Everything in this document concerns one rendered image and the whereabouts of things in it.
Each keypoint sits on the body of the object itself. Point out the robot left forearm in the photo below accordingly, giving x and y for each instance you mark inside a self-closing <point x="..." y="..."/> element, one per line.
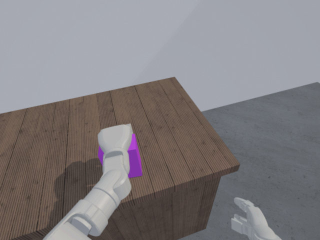
<point x="90" y="215"/>

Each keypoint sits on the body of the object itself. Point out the sponge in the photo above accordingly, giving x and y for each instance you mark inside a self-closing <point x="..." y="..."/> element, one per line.
<point x="134" y="158"/>

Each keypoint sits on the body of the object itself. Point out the robot right forearm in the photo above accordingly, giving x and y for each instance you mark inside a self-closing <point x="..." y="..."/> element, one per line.
<point x="263" y="232"/>

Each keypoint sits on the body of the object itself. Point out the left robot hand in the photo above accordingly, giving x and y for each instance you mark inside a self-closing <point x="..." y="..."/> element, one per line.
<point x="119" y="136"/>

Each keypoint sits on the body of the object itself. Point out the robot left upper arm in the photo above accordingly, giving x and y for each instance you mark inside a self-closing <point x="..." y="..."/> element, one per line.
<point x="68" y="232"/>

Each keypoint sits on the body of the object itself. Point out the table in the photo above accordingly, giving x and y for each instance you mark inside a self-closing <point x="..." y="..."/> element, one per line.
<point x="49" y="161"/>

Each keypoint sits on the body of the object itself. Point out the right robot hand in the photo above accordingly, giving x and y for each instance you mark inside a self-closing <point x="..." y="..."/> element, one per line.
<point x="253" y="214"/>

